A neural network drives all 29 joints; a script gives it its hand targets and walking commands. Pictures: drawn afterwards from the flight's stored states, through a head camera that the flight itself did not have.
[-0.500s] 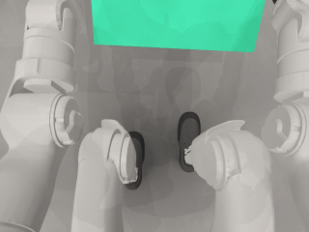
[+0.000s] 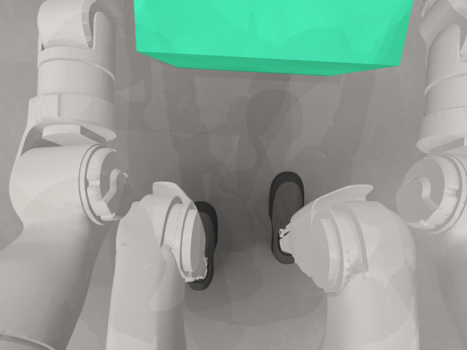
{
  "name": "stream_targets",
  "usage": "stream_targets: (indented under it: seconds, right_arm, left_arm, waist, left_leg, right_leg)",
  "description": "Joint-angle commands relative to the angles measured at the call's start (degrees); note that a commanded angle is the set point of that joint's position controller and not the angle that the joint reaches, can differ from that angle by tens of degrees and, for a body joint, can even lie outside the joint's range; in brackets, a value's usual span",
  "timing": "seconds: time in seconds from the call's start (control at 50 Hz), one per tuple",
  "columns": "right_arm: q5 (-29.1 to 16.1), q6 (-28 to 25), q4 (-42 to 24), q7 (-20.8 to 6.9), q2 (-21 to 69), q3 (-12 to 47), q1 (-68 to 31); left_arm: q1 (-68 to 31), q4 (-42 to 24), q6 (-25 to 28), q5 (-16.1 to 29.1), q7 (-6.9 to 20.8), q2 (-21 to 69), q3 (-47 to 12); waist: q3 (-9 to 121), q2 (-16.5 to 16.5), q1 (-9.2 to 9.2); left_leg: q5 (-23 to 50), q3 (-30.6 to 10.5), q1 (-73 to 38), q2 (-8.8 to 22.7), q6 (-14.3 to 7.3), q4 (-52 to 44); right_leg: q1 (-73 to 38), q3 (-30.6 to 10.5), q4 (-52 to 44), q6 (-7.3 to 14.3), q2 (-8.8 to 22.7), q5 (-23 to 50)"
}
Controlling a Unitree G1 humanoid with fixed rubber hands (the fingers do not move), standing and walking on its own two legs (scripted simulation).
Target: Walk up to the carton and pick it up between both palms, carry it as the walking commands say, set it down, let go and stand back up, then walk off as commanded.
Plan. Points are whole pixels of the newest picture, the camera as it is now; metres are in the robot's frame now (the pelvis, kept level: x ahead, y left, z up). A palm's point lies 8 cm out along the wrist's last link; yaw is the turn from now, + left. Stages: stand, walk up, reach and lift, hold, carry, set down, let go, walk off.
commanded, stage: set down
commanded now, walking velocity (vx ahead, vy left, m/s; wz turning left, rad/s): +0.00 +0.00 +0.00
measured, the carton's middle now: out of the picture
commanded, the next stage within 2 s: none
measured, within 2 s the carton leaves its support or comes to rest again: neither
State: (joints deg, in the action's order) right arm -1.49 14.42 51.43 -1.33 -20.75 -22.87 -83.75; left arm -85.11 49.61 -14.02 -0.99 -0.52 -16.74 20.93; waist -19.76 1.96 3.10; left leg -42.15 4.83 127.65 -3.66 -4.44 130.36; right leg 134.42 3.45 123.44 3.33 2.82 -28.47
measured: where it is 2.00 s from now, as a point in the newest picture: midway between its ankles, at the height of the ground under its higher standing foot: (242, 245)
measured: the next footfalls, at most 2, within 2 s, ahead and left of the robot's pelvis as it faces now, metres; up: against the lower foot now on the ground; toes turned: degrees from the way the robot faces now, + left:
none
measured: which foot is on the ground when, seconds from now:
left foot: down 0.00-1.00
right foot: down 0.00-1.00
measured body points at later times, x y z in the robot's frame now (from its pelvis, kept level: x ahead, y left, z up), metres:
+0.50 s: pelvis +0.00 +0.00 +0.00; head +0.38 -0.01 +0.23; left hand +0.60 +0.14 -0.16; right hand +0.57 -0.24 -0.16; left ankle +0.07 +0.09 -0.33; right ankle +0.13 -0.11 -0.33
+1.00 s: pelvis +0.00 +0.00 +0.00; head +0.38 -0.01 +0.23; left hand +0.58 +0.14 -0.17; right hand +0.55 -0.24 -0.17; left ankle +0.07 +0.09 -0.33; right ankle +0.13 -0.11 -0.33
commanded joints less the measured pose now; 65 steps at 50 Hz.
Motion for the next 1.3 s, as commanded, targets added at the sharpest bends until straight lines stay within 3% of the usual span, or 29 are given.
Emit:
stream_targets:
  seconds: [0.0,0.5,0.64,0.8,0.9,0.94,1.02,1.14,1.28]
  right_arm:
    - [-3.82,2.84,2.5,-14.78,51.65,20.44,-14.79]
    - [-0.85,2.43,6.14,-14.61,47.06,16.64,-11.71]
    - [-0.11,1.39,6.21,-13.43,40.98,14.36,-11.01]
    - [0.67,-1.75,6.1,-9.01,25.4,10.0,-8.18]
    - [0.14,-6.09,7.38,-1.69,1.61,5.69,-4.87]
    - [-1.61,-8.47,5.02,1.94,-7.01,4.54,-6.73]
    - [-6.95,-10.59,3.96,5.14,-10.64,7.13,-14.21]
    - [-10.74,-10.51,9.51,5.94,-14.17,9.69,-19.19]
    - [-10.88,-10.43,16.0,5.22,-15.72,10.06,-19.7]
  left_arm:
    - [-14.08,5.34,-3.74,3.51,15.06,51.54,-22.2]
    - [-11.14,9.8,-3.89,0.91,14.44,47.65,-19.22]
    - [-10.12,9.78,-3.07,0.71,13.07,42.51,-18.2]
    - [-8.1,9.81,-0.13,1.55,8.37,28.11,-16.2]
    - [-6.14,9.57,3.71,3.82,0.82,5.4,-13.01]
    - [-7.81,6.28,5.61,5.63,-2.38,-4.42,-12.09]
    - [-16.39,0.97,7.55,10.09,-5.44,-11.1,-15.28]
    - [-20.75,5.89,6.85,12.77,-6.45,-14.96,-17.33]
    - [-21.65,12.12,5.76,14.93,-4.71,-15.23,-19.49]
  waist:
    - [51.92,1.48,0.78]
    - [44.5,2.03,0.92]
    - [45.39,1.75,1.14]
    - [49.59,0.94,1.66]
    - [54.9,0.34,1.97]
    - [59.39,-0.51,2.75]
    - [69.96,-1.17,2.89]
    - [69.3,0.31,1.84]
    - [61.36,0.4,2.61]
  left_leg:
    - [21.68,-6.44,-15.92,-2.36,2.15,-14.74]
    - [18.68,-6.72,-15.29,-2.0,2.35,-13.72]
    - [19.04,-6.76,-16.12,-1.77,2.91,-13.5]
    - [20.94,-6.88,-17.92,-1.01,4.22,-13.18]
    - [22.69,-6.84,-20.26,-0.34,5.45,-13.43]
    - [23.86,-6.89,-19.23,-0.36,5.65,-13.56]
    - [24.9,-6.55,-18.06,0.31,5.33,-12.31]
    - [20.27,-6.81,-21.76,1.51,4.67,-12.46]
    - [15.58,-7.28,-20.36,2.9,4.37,-13.69]
  right_leg:
    - [-41.39,-3.5,-2.37,-0.81,-5.31,19.53]
    - [-38.34,-4.42,-1.62,-0.88,-4.76,14.52]
    - [-39.18,-4.24,-1.35,-1.07,-4.39,14.51]
    - [-42.19,-4.12,-1.13,-1.87,-3.57,16.99]
    - [-46.73,-4.53,-1.59,-2.29,-3.04,20.51]
    - [-50.57,-5.2,-1.31,-2.07,-3.1,24.57]
    - [-57.81,-6.51,0.46,-1.5,-2.88,30.83]
    - [-52.24,-5.78,-0.58,-1.45,-1.59,22.89]
    - [-47.07,-5.08,-2.12,-1.44,-0.44,16.84]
